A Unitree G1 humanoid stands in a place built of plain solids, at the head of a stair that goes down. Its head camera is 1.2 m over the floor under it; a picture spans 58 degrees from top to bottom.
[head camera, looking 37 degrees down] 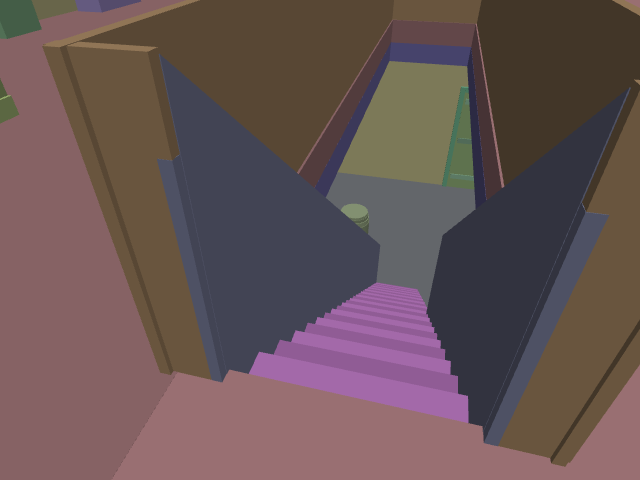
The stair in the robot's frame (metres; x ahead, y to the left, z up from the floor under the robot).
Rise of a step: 0.19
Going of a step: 0.23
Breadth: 0.88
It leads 14 degrees to the right of straight ahead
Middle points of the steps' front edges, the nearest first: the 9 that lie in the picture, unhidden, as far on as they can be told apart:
0.79 -0.09 0.00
1.01 -0.15 -0.19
1.23 -0.20 -0.37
1.45 -0.26 -0.56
1.67 -0.31 -0.75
1.89 -0.37 -0.94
2.11 -0.43 -1.13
2.33 -0.48 -1.31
2.55 -0.54 -1.50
